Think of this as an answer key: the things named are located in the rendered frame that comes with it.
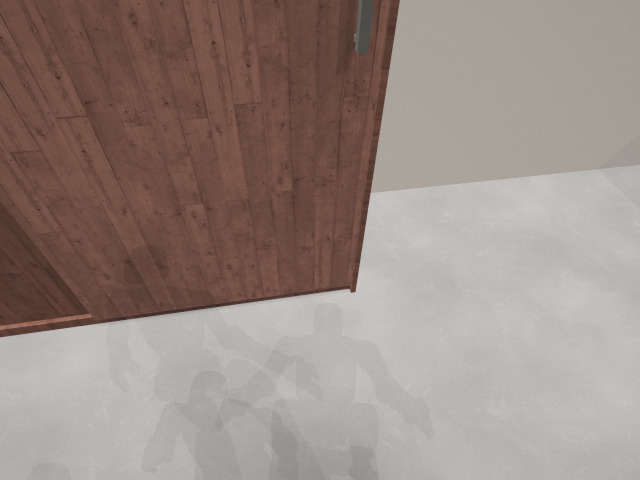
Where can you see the wardrobe door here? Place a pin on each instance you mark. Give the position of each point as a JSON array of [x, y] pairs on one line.
[[170, 154], [30, 288]]

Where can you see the handle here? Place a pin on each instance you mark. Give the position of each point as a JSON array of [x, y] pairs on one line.
[[362, 36]]

